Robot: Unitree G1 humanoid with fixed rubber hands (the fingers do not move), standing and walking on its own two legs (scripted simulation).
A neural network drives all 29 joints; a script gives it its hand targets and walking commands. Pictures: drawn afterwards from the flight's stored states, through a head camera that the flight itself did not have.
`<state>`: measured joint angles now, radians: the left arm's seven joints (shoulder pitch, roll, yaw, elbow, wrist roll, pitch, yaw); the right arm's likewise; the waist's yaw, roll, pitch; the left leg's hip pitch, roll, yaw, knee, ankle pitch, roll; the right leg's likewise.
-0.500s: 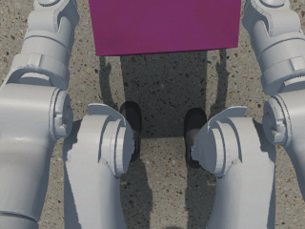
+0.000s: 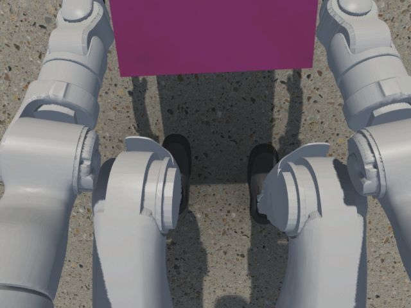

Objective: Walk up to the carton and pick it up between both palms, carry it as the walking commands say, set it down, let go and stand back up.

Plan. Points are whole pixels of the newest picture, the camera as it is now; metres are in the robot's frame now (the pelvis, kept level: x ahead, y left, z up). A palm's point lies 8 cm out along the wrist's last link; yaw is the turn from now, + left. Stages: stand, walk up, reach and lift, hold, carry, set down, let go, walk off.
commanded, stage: reach and lift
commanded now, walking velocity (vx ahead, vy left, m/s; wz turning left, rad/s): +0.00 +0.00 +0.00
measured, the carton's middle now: out of the picture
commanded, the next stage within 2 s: none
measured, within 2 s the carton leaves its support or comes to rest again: leaves its support in 0.34 s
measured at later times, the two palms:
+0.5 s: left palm out of the picture +0.53 +0.21 -0.18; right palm out of the picture +0.54 -0.13 -0.17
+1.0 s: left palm out of the picture +0.53 +0.23 -0.10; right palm out of the picture +0.54 -0.11 -0.11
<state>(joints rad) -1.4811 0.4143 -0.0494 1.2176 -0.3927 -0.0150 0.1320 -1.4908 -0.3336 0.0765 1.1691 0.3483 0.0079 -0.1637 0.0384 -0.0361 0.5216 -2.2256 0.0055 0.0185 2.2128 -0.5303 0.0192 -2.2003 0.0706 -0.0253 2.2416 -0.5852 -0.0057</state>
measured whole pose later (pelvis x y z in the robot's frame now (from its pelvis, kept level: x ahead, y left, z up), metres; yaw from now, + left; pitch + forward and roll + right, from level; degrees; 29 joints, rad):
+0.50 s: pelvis -0.01 +0.00 -0.01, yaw +0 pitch +28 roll -1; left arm -1.47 0.41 -0.03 1.11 -0.37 0.11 0.15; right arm -1.45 -0.33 0.00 1.08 0.31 0.12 -0.16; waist 0.03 -0.03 0.53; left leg -2.21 -0.01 0.02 2.24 -0.51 0.02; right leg -2.17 0.09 -0.02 2.27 -0.58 0.02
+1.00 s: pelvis -0.02 +0.01 +0.03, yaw +1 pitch +26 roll -2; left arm -1.47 0.40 0.10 0.94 -0.23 0.26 0.14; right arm -1.38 -0.27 -0.19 0.85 0.16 0.25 -0.15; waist 0.04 -0.02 0.53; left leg -2.09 -0.07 -0.02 2.13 -0.49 0.00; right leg -2.03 0.08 -0.02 2.15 -0.58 0.03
